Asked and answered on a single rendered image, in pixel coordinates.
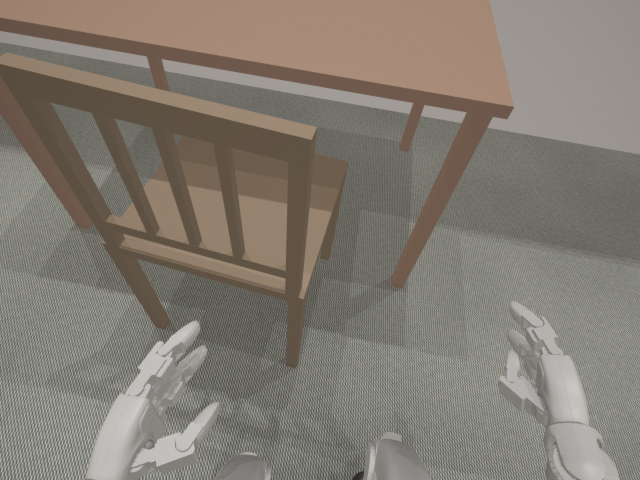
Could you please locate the robot left thigh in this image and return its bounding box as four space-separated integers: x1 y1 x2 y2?
214 454 272 480

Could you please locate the chair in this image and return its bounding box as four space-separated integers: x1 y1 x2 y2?
0 53 348 368

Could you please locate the table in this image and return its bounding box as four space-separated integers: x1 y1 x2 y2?
0 0 514 288

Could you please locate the robot left hand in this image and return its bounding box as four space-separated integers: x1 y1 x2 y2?
86 320 221 480

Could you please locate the robot right forearm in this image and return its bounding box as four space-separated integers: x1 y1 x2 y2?
544 422 619 480

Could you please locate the robot thigh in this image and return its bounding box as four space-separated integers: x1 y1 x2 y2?
214 454 272 480
363 439 432 480

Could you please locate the robot right hand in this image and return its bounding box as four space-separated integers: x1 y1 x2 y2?
499 301 590 430

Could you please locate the robot right thigh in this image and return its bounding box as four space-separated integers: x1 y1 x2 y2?
363 439 432 480

